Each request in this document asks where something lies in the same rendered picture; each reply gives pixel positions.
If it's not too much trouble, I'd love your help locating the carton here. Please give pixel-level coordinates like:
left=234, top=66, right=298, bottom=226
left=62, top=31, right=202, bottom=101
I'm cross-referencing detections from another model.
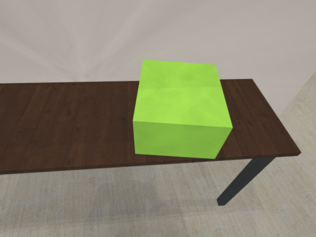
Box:
left=133, top=60, right=233, bottom=159

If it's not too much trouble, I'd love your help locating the table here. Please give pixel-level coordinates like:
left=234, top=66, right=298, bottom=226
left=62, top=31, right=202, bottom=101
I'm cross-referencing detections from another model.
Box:
left=0, top=79, right=301, bottom=206

